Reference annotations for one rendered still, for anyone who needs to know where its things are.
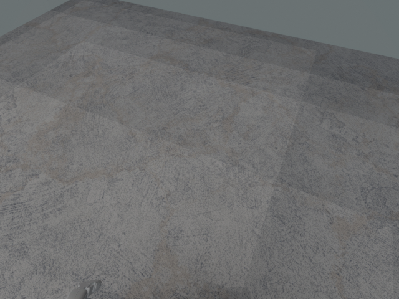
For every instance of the robot left hand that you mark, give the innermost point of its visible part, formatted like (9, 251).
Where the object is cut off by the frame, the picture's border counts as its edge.
(85, 289)

